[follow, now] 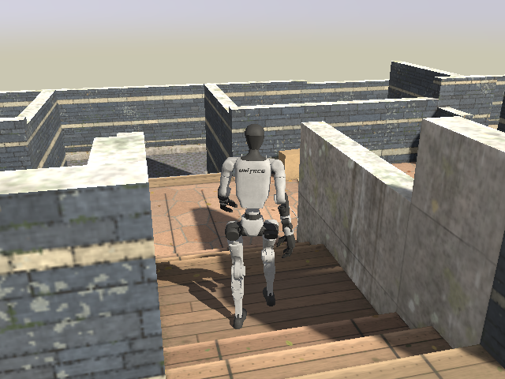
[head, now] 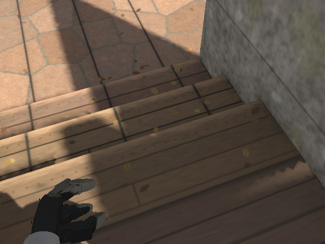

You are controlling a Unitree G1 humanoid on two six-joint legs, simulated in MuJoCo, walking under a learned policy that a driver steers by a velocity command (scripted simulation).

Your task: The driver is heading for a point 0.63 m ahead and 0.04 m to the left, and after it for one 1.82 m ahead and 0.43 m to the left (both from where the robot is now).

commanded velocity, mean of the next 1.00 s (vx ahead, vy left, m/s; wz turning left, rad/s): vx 0.53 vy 0.00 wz -0.05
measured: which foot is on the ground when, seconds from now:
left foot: down 0.00-0.06, up 0.08-0.46, down 0.48-0.94, up 0.96-1.00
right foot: up 0.00-0.04, down 0.06-0.48, up 0.50-0.92, down 0.94-1.00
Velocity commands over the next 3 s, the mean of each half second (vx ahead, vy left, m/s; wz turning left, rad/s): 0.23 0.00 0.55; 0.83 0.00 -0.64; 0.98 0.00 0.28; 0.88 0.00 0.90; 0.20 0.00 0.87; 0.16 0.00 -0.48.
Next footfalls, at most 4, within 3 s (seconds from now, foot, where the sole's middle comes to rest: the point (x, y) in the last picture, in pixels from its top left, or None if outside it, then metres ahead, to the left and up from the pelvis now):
0.06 right None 0.23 -0.09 -0.78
0.48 left None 0.09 0.15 -0.78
0.94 right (152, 222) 0.50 0.02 -0.78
1.38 left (134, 134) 0.93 0.06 -0.78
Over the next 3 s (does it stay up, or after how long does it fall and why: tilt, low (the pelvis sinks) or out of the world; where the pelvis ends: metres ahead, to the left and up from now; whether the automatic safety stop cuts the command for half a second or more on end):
stays up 1.49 0.05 -0.33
